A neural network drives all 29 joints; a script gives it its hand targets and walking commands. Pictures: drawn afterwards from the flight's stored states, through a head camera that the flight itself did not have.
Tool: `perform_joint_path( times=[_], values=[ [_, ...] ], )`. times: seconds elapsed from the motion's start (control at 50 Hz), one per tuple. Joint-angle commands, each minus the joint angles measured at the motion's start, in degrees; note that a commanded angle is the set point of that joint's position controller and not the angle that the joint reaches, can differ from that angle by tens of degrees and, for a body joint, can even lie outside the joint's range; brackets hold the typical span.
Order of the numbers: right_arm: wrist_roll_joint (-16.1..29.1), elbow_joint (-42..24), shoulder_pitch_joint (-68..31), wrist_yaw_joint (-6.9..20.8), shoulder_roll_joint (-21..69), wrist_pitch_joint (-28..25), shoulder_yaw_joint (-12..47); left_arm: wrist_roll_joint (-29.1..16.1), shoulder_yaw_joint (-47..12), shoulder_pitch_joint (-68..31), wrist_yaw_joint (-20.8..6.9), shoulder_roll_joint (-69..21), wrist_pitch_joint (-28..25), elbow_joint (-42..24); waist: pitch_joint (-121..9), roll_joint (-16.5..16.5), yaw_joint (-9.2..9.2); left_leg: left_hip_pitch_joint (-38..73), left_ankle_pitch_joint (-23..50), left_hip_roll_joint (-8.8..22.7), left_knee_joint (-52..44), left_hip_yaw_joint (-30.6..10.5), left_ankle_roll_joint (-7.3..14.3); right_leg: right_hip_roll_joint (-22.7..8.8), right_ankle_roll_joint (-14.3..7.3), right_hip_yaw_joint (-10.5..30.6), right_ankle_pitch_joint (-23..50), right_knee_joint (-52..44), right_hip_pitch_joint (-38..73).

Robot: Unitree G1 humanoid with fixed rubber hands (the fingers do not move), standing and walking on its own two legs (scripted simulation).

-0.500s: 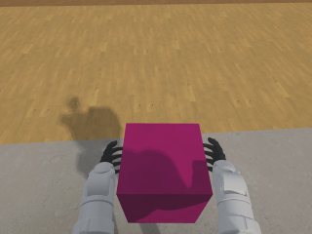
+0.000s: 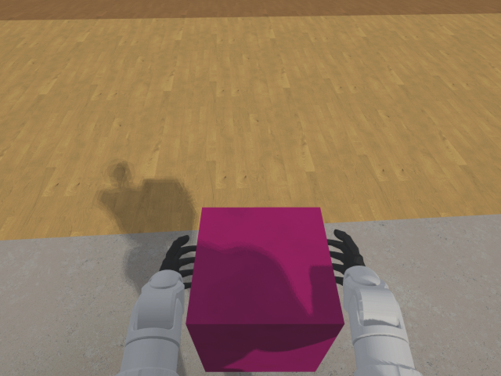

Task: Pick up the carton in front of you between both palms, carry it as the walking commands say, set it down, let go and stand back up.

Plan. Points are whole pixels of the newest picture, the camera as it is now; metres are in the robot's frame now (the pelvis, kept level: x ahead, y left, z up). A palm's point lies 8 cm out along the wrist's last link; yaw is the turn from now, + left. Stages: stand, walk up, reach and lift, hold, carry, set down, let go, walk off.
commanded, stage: reach and lift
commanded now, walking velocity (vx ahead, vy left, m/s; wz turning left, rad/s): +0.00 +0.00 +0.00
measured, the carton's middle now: (260, 292) +0.30 +0.00 -0.05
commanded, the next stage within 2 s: hold in 0.10 s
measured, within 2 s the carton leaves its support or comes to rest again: neither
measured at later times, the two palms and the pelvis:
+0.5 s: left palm (167, 280) +0.27 +0.15 +0.05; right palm (358, 279) +0.27 -0.15 +0.05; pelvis -0.02 +0.00 +0.00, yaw +0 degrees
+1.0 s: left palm (180, 216) +0.37 +0.14 +0.09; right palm (355, 217) +0.37 -0.16 +0.09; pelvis +0.10 +0.00 -0.01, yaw -1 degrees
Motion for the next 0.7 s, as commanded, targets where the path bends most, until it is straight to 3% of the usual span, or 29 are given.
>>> perform_joint_path(
  times=[0.0,0.08,0.18,0.32,0.48,0.5,0.52,0.54,0.56,0.58,0.6,0.64,0.66,0.68],
  values=[
    [13.61,-0.27,-22.86,13.43,54.99,-0.26,29.77,-14.67,-30.23,-29.54,-14.24,-52.1,-2.78,-5.64,-14.04,-0.3,0.15,4.63,12.01,-5.58,-1.62,1.64,0.64,4.73,0.37,-1.02,15.02,-2.39,2.99],
    [13.79,-0.42,-24.09,13.43,55.16,0.18,29.86,-14.79,-30.38,-30.81,-14.46,-52.03,-2.34,-5.84,-13.68,-0.31,0.15,4.37,10.06,-5.55,-1.69,1.76,0.78,4.63,0.34,-0.99,13.01,-2.62,2.85],
    [15.77,-5.36,-23.16,13.07,54.83,2.31,33.3,-17.39,-34.52,-30.13,-13.97,-53.22,-0.12,-10.83,-16.77,0.06,-0.77,6.92,13.0,-5.43,-2.28,1.1,0.5,4.79,0.25,-0.85,15.95,-3.18,5.11],
    [12.75,-0.32,-25.53,13.6,51.08,4.2,27.38,-14.04,-28.42,-31.67,-13.59,-50.56,1.92,-5.47,-5.94,0.5,-0.52,2.63,0.31,-4.81,-4.22,1.66,0.69,4.45,-0.55,-1.84,1.85,-4.84,0.73],
    [13.8,-0.24,-31.81,14.89,53.44,2.82,28.94,-15.01,-29.28,-37.31,-14.37,-54.48,0.92,-4.22,-11.49,0.48,-0.23,4.12,0.11,-4.51,-3.01,1.64,0.71,4.52,-0.76,-2.09,0.98,-3.56,0.73],
    [15.35,-1.58,-33.4,14.53,54.01,3.13,31.06,-15.63,-29.92,-38.2,-14.0,-53.84,1.08,-4.65,-13.59,2.5,-0.09,-2.71,-13.32,5.69,-0.56,0.47,1.03,-4.78,-0.77,-0.64,-11.01,0.07,-6.69],
    [16.18,-2.59,-33.03,13.98,53.83,3.55,31.41,-16.74,-31.62,-38.43,-13.6,-54.81,1.5,-5.98,-13.22,4.19,-0.32,-3.84,-27.74,5.23,-2.69,-2.33,1.48,-2.77,-1.21,-0.07,-24.5,1.45,-10.12],
    [17.44,-4.52,-32.99,13.35,54.15,4.09,33.23,-17.82,-33.6,-39.11,-13.28,-55.23,2.0,-8.64,-12.48,6.83,-0.77,-5.65,-35.55,6.64,-4.95,-4.37,2.17,-1.0,-0.65,-2.99,-27.36,6.07,-12.72],
    [17.64,-5.53,-32.47,12.79,53.92,4.81,33.36,-18.66,-34.26,-39.95,-12.99,-55.31,2.82,-10.16,-13.11,9.37,-0.71,-8.58,-38.33,9.99,-8.86,-8.67,3.6,0.8,0.28,-6.33,-22.77,13.11,-12.24],
    [18.38,-8.18,-33.2,12.13,54.37,5.53,34.9,-19.89,-35.9,-40.1,-12.67,-55.76,3.7,-11.96,-14.17,12.22,-0.11,-10.22,-34.83,13.25,-10.52,-11.59,4.73,1.42,0.36,-8.64,-14.54,19.63,-11.01],
    [18.57,-9.48,-32.15,11.45,54.16,6.84,35.95,-20.97,-37.13,-39.04,-12.27,-55.37,4.79,-12.3,-15.08,10.55,0.31,-8.89,-28.62,13.38,-7.9,-9.46,5.22,-0.16,-0.36,-8.79,-12.14,15.84,-11.09],
    [18.79,-11.08,-29.44,10.05,51.83,9.68,37.42,-22.44,-38.29,-37.04,-11.41,-54.58,6.96,-12.78,-18.26,2.7,0.26,-9.86,-22.76,8.27,-0.28,-2.24,3.73,-0.31,-1.26,-8.4,-9.49,4.41,-5.24],
    [18.94,-12.43,-28.73,9.31,50.93,11.21,38.04,-23.06,-38.7,-36.34,-10.91,-53.86,8.35,-13.68,-18.49,-3.09,0.41,-15.62,-22.21,4.67,7.27,2.45,2.39,-4.37,-2.75,-1.56,-16.24,-1.94,-0.12],
    [19.73,-15.73,-29.7,8.52,50.48,12.71,39.08,-24.06,-39.32,-35.91,-10.28,-52.85,9.69,-15.58,-16.96,-14.01,1.27,-26.45,-20.0,0.07,20.24,8.76,0.48,-14.1,-6.38,14.11,-28.8,-9.79,4.94]
  ],
)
